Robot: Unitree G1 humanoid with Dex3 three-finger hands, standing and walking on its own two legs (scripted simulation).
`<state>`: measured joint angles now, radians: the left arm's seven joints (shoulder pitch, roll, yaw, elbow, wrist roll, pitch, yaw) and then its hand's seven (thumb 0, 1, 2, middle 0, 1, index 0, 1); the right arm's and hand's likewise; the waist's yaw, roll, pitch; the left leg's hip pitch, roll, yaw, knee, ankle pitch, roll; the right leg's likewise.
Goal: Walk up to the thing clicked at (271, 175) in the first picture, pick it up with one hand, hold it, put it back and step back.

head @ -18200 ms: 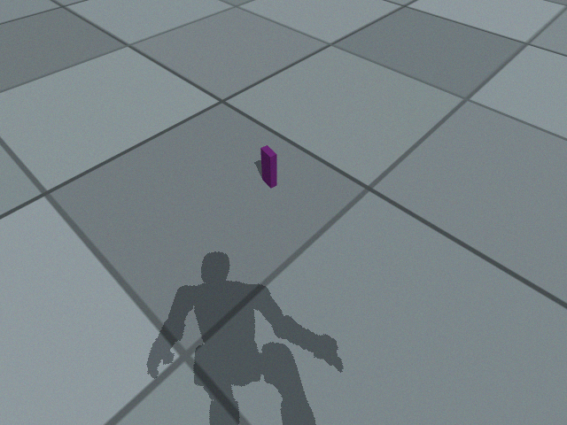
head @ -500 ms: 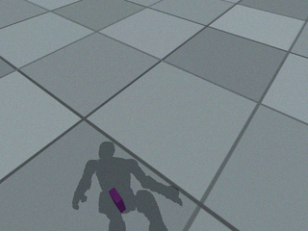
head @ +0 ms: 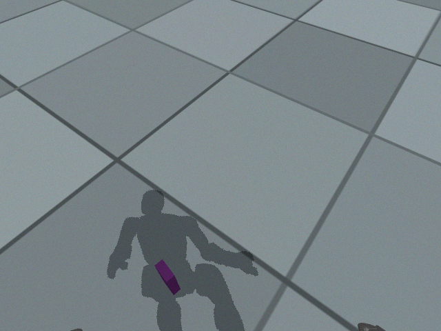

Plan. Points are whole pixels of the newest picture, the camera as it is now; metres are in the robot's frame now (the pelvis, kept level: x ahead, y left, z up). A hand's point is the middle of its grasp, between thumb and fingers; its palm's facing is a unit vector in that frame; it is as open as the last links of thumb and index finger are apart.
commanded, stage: go down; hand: left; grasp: from the side
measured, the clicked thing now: (168, 278) +0.40 +0.21 -0.68
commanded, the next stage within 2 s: none
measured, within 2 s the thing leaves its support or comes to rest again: neither
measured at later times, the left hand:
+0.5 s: hand out of the picture +0.16 +0.28 -0.19, palm faces +0.06 -0.95 -0.31, open 17.0 cm
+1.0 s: hand out of the picture +0.16 +0.29 -0.21, palm faces +0.08 -0.95 -0.30, open 17.5 cm
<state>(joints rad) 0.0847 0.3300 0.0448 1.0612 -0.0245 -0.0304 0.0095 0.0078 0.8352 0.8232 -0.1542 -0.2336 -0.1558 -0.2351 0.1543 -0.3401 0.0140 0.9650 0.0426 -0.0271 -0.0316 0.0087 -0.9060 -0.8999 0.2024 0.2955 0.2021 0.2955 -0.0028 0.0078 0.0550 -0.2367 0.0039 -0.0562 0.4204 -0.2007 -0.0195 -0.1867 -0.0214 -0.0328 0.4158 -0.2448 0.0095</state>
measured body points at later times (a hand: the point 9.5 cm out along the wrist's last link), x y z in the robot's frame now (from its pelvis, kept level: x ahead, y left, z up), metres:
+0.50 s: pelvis +0.00 +0.01 -0.06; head +0.08 +0.02 +0.38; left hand +0.16 +0.33 -0.17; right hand +0.12 -0.26 -0.16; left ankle +0.01 +0.13 -0.74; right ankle -0.02 -0.12 -0.74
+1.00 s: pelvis -0.01 +0.02 -0.10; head +0.09 +0.04 +0.34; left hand +0.15 +0.34 -0.18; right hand +0.15 -0.24 -0.17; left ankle +0.01 +0.13 -0.74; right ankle -0.02 -0.12 -0.74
